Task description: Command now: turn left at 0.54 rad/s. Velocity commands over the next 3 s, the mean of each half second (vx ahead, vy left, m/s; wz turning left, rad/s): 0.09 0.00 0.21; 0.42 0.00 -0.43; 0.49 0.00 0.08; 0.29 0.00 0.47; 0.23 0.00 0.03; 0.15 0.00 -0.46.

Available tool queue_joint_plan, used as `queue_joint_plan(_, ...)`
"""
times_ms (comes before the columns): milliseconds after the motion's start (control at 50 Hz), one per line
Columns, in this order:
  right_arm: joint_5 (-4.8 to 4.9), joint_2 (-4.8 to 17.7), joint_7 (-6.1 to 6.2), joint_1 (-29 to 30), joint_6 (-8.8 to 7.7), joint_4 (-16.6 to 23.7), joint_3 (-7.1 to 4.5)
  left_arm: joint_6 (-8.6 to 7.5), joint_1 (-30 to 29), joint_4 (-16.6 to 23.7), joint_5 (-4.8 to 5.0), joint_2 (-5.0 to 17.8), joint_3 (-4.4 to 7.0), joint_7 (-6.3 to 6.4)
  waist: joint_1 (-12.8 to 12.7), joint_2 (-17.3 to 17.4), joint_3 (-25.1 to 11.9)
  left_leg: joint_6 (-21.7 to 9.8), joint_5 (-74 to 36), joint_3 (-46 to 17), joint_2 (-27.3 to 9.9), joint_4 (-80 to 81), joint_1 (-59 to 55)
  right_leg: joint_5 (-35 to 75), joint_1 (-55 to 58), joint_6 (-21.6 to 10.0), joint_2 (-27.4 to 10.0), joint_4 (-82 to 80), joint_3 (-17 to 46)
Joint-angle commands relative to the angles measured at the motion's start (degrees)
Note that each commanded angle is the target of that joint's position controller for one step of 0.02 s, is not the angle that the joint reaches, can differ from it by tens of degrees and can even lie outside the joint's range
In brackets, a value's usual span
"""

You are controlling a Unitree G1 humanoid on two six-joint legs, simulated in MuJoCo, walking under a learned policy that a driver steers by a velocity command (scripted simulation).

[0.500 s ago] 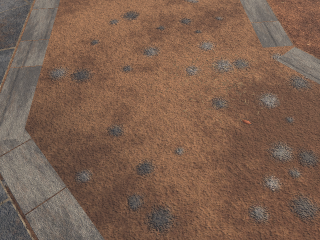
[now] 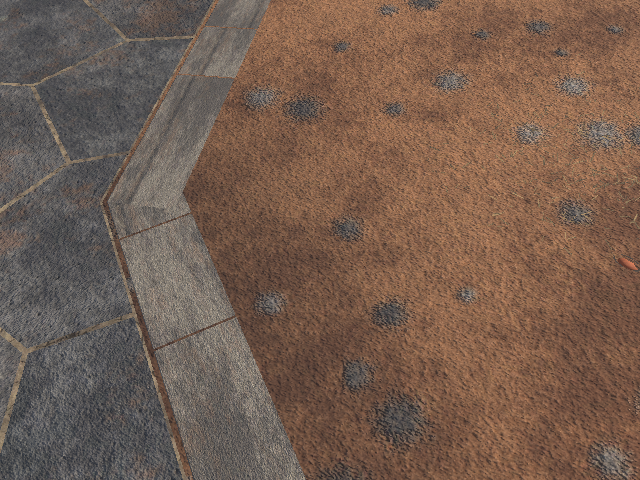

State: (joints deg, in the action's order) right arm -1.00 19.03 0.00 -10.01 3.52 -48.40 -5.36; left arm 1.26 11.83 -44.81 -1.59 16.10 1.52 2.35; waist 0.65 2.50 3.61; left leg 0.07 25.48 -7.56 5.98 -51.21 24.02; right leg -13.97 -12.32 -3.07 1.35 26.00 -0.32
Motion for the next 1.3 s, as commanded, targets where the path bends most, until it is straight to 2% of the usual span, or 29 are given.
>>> queue_joint_plan(20,-0.34,5.00,-1.17,-4.01,0.26,1.38,-1.31,-1.16,-4.17,5.17,0.02,6.85,1.35,0.46,1.95,-10.58,-1.95,0.79,-1.23,2.68,-2.44,-13.22,5.41,17.54,3.84,-6.70,-14.11,-10.35,10.01)
queue_joint_plan(120,0.16,3.04,-1.82,0.80,0.66,3.10,-0.06,-1.58,4.20,2.25,0.24,7.81,1.93,0.09,-2.51,-10.50,-4.22,2.43,-0.38,3.32,-1.96,-6.17,6.51,30.70,13.24,-9.37,-15.76,-6.54,7.81)
queue_joint_plan(260,0.87,1.14,-0.66,1.77,0.62,3.07,1.74,-1.36,3.19,0.23,-0.01,8.86,2.16,-1.44,-2.48,-12.97,-5.04,-0.10,0.09,8.53,-2.55,13.33,-7.22,34.63,8.28,-9.58,-15.72,-3.35,6.22)
queue_joint_plan(300,0.38,-0.01,-0.43,-0.93,-0.03,1.78,2.40,-0.91,3.20,-0.69,0.20,9.04,2.29,-1.86,-0.85,-11.38,-6.17,-1.90,-6.17,10.81,-2.04,25.54,-15.20,16.82,4.58,-7.70,-14.62,-3.30,6.17)
queue_joint_plan(320,-0.23,-0.03,-0.23,-2.53,-0.71,0.94,2.61,-0.70,3.53,-1.21,0.18,7.97,2.03,-1.99,0.24,-9.08,-5.69,-3.13,-8.99,9.96,-2.35,32.07,-22.16,3.77,-1.14,-5.67,-13.33,-2.32,5.82)
queue_joint_plan(340,-1.06,2.37,0.14,-5.80,-1.63,-0.21,2.35,-0.74,3.62,-0.79,-0.19,4.46,1.09,-2.27,1.29,-0.70,-6.20,-4.93,-1.51,-1.05,-10.19,36.19,-30.83,-9.99,-10.61,-3.21,-9.63,4.46,2.28)
queue_joint_plan(360,-0.84,8.83,0.44,-9.48,-2.13,-0.50,0.97,-0.92,1.78,1.56,0.02,-0.10,-0.32,-2.61,2.99,12.00,-4.93,-10.52,13.09,-21.11,-24.49,43.22,-33.73,-20.63,-23.83,-0.32,-0.76,16.62,-5.40)
queue_joint_plan(380,-1.26,10.79,0.57,-11.71,-2.36,-2.46,-0.03,-0.52,-2.53,2.06,-0.65,6.32,1.27,-2.14,5.77,9.17,2.61,-15.68,16.37,-24.53,-27.87,45.89,-23.16,-20.05,-25.72,-0.46,-2.26,24.39,-0.37)
queue_joint_plan(400,-1.25,7.10,0.64,-7.80,-2.91,-1.79,1.08,-0.54,-2.36,1.58,0.33,7.78,2.08,-2.63,2.85,5.57,6.00,-15.20,17.26,-20.68,-25.09,46.97,-20.96,-14.96,-26.32,-0.77,-3.09,27.77,2.73)
queue_joint_plan(420,-0.87,4.43,0.80,-4.92,-3.58,-1.28,1.83,-1.00,-0.02,0.06,0.95,7.41,2.25,-3.31,0.99,5.22,6.93,-12.87,13.21,-15.52,-22.21,47.92,-20.36,-11.09,-26.00,-0.66,-3.00,28.31,4.29)
queue_joint_plan(440,-0.69,3.29,1.10,-3.36,-4.33,-0.91,2.15,-1.43,1.87,-1.25,0.84,7.35,2.57,-3.83,-0.25,5.50,6.00,-10.82,7.71,-10.75,-19.89,48.33,-21.87,-7.95,-25.29,-0.41,-2.86,28.67,4.91)
queue_joint_plan(480,-0.60,2.14,1.31,-4.52,-6.08,-1.48,2.43,-1.84,3.32,-3.04,-0.09,6.04,2.73,-4.43,-0.50,3.49,3.30,-9.78,-4.20,-3.66,-18.14,47.17,-24.35,-3.04,-24.93,0.26,-2.36,31.92,4.66)
queue_joint_plan(540,-0.50,2.02,1.05,-7.56,-7.48,-2.57,2.28,-1.79,0.59,-2.33,-0.03,4.21,2.66,-4.83,0.46,2.28,3.23,-10.46,-9.55,0.81,-19.24,47.32,-25.83,0.53,-28.92,1.91,-3.37,32.79,4.09)
queue_joint_plan(620,-0.69,2.03,1.00,-10.25,-8.05,-3.65,2.20,-1.57,-4.60,-0.05,-0.41,2.83,2.39,-5.68,1.84,1.81,4.97,-10.91,-14.55,5.33,-20.34,47.22,-26.80,4.01,-32.78,3.42,-4.46,28.05,2.76)
queue_joint_plan(740,-0.80,3.64,0.88,-12.27,-8.53,-4.83,1.84,-1.59,-11.33,4.68,-0.56,1.52,1.43,-7.19,2.45,2.69,5.58,-9.18,-29.73,13.04,-21.30,42.80,-26.61,3.67,-25.20,-0.33,-4.49,14.13,-4.31)
queue_joint_plan(780,-0.80,4.91,0.94,-11.97,-8.31,-4.94,1.62,-1.59,-9.43,4.97,-0.62,2.12,1.72,-6.91,0.91,3.03,3.46,-8.12,-46.02,15.70,-21.42,36.36,-27.35,0.17,-18.71,-2.97,-1.71,11.40,-7.19)
queue_joint_plan(820,-0.67,6.55,0.98,-11.60,-7.58,-4.92,1.28,-2.16,1.83,2.16,-0.78,4.03,3.01,-6.11,-4.46,2.62,-4.70,-6.68,-62.65,19.00,-20.45,17.58,-25.68,-1.46,-3.44,-5.84,3.53,8.17,-8.93)
queue_joint_plan(840,-0.60,6.08,0.95,-11.91,-7.45,-4.22,1.58,-2.63,11.32,-0.95,-1.32,6.69,4.34,-5.31,-8.33,-0.28,-10.69,-5.07,-54.60,20.06,-18.59,3.11,-17.55,-1.80,10.75,-7.69,3.46,5.25,-5.64)
queue_joint_plan(860,0.72,0.20,0.01,-13.30,-7.89,-0.39,3.07,-2.70,16.06,-0.92,-1.63,14.21,6.46,-4.27,-8.64,-13.60,-17.75,-1.64,-22.81,20.68,-11.91,-19.57,4.14,-17.86,27.86,-14.77,-14.19,-0.85,22.81)
queue_joint_plan(880,-0.04,1.81,-0.53,-9.28,-8.72,1.83,2.54,-2.47,14.78,-0.14,0.47,15.71,6.54,-4.36,-7.80,-13.01,-22.13,-1.02,3.11,8.75,-4.69,-29.34,12.61,-14.36,29.30,-17.76,-22.09,-11.68,47.13)
queue_joint_plan(900,-0.09,3.34,-0.76,-3.96,-9.00,3.27,2.09,-2.23,11.98,-1.02,0.92,14.99,6.39,-4.16,-7.24,-7.90,-14.33,-1.89,-1.72,4.38,-7.90,-30.71,17.19,-9.14,24.61,-16.43,-19.96,-11.43,38.30)
queue_joint_plan(920,0.21,2.37,-0.85,-4.33,-9.55,3.24,2.60,-2.37,9.13,-0.97,0.90,11.78,5.61,-3.68,-4.86,-4.41,-7.75,-2.35,-7.22,5.26,-10.66,-26.61,16.56,-1.75,16.48,-14.90,-18.27,-10.87,29.90)
queue_joint_plan(940,-0.20,1.80,-0.69,-5.22,-9.53,2.57,2.63,-2.65,6.34,-0.53,0.87,9.26,4.90,-3.41,-2.53,-2.32,-4.54,-2.40,-9.14,5.32,-12.41,-21.42,13.53,4.64,10.26,-12.69,-14.86,-11.36,24.32)
queue_joint_plan(960,-1.21,1.62,-0.61,-6.61,-8.66,2.35,2.71,-2.94,4.07,-0.29,1.19,7.68,4.32,-3.25,-0.31,-3.20,-3.30,-1.80,-9.55,5.19,-13.29,-18.24,10.09,9.40,5.58,-11.40,-11.95,-12.07,20.15)
queue_joint_plan(1000,-2.20,1.12,-1.00,-8.36,-6.65,2.03,2.81,-3.97,3.57,0.09,1.37,6.76,3.90,-3.33,1.01,-4.34,-4.44,-0.40,-10.06,5.99,-13.10,-16.15,7.05,15.98,2.53,-11.82,-9.44,-12.84,16.42)
queue_joint_plan(1060,-2.00,0.40,-1.44,-5.66,-5.31,2.95,2.82,-5.10,6.24,-1.25,1.59,6.72,3.71,-3.28,0.71,-4.53,-2.76,1.26,-15.18,7.75,-13.40,-10.28,10.72,16.92,2.38,-11.30,-8.47,-16.09,13.31)
queue_joint_plan(1180,-0.85,-0.14,-2.07,4.85,-5.68,5.58,2.99,-6.11,11.81,-4.07,1.30,5.43,2.66,-2.97,-3.34,-5.36,-0.23,-0.11,-26.81,9.71,-12.50,3.76,16.89,25.75,11.08,-6.27,-8.19,-18.04,7.41)
queue_joint_plan(1260,-0.42,-0.95,-2.70,10.32,-6.07,7.33,3.61,-6.45,14.05,-6.07,0.36,4.65,1.89,-2.07,-4.83,-5.06,2.11,-2.57,-27.90,10.85,-9.62,11.94,16.81,31.17,16.28,-5.69,-10.29,-19.05,3.81)
queue_joint_plan(1300,-0.34,-0.94,-2.94,11.07,-6.32,7.97,3.72,-6.44,14.03,-6.99,-0.01,4.83,1.64,-1.41,-4.35,-4.87,2.59,-4.23,-25.91,11.36,-7.61,15.92,14.59,37.15,18.95,-5.13,-11.51,-18.10,1.86)
